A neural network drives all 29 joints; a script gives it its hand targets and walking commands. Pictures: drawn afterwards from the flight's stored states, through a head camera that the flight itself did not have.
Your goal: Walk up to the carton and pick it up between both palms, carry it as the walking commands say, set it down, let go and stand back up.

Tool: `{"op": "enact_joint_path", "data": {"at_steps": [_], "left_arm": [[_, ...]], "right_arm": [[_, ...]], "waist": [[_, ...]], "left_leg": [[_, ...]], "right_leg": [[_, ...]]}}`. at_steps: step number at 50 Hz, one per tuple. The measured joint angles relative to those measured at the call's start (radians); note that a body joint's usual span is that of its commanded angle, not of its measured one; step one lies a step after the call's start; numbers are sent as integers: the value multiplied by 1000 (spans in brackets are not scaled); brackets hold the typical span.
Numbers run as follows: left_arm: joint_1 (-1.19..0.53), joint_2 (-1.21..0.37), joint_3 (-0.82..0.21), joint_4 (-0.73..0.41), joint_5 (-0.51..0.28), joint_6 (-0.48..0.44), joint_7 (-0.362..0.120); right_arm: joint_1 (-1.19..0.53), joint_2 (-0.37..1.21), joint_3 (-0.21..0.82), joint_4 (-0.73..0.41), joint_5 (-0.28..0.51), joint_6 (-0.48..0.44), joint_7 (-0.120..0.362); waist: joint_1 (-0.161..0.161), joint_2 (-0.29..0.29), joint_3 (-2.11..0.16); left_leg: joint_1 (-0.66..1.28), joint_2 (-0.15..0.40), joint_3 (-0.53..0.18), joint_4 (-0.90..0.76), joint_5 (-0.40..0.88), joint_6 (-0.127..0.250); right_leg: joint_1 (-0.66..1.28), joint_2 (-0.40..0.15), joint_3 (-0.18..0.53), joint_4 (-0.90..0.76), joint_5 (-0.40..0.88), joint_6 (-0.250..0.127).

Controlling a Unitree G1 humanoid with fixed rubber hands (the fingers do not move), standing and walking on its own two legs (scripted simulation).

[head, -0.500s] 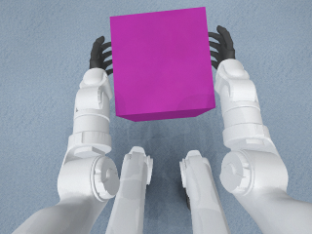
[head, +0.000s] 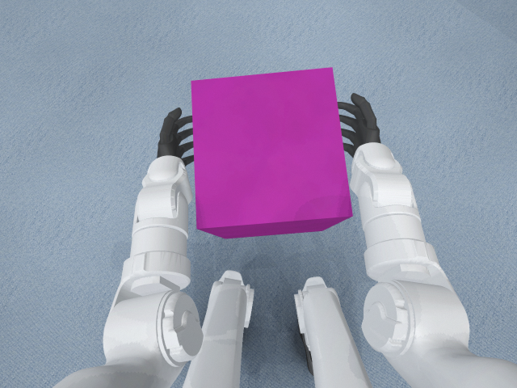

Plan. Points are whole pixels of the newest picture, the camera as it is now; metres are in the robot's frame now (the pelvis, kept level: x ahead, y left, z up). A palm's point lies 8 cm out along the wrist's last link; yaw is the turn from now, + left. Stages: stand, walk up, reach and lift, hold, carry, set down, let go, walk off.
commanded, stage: reach and lift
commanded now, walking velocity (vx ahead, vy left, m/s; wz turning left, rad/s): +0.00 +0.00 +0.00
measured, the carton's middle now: (268, 169) +0.45 +0.03 -0.13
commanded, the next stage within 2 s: none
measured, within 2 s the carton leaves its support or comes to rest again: neither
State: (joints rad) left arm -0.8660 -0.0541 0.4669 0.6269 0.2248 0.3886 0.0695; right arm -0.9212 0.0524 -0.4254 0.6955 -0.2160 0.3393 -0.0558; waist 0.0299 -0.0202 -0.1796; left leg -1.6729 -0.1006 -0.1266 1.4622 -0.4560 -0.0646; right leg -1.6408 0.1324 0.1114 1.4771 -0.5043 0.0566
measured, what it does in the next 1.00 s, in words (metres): rises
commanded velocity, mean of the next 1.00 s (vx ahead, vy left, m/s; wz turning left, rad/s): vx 0.00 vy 0.00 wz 0.00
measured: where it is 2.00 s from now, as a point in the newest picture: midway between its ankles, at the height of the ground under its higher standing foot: (269, 345)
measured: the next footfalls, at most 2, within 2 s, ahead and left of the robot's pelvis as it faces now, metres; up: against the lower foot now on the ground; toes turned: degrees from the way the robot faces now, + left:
none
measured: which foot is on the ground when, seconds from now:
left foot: down 0.00-1.00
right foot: down 0.00-1.00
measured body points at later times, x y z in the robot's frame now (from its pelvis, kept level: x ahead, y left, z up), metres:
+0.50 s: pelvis +0.02 +0.00 +0.07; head +0.20 +0.01 +0.48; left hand +0.43 +0.17 +0.01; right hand +0.46 -0.12 +0.02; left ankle +0.09 +0.13 -0.55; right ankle +0.07 -0.13 -0.55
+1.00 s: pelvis +0.04 +0.00 +0.13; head +0.18 +0.00 +0.56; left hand +0.41 +0.17 +0.08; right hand +0.44 -0.13 +0.09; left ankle +0.09 +0.13 -0.55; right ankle +0.07 -0.13 -0.55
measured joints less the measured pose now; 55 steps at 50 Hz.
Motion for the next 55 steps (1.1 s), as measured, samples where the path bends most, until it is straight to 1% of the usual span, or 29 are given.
{"op": "enact_joint_path", "data": {"at_steps": [19, 34, 55], "left_arm": [[141, -42, -16, -25, 10, -29, -3], [256, -66, -41, -55, 12, -52, -12], [381, -92, -65, -102, 27, -33, -29]], "right_arm": [[140, 29, 26, -15, 3, -32, 7], [264, 61, 49, -59, -5, -52, 12], [395, 101, 67, -118, -35, -30, 22]], "waist": [[0, -1, -13], [2, -4, -3], [6, 2, 40]], "left_leg": [[236, 7, -9, -187, 27, 8], [440, 15, -15, -363, 68, 13], [765, 34, -11, -628, 148, 24]], "right_leg": [[234, -7, 15, -188, 32, -13], [433, -18, 28, -358, 74, -25], [751, -37, 50, -617, 157, -34]]}}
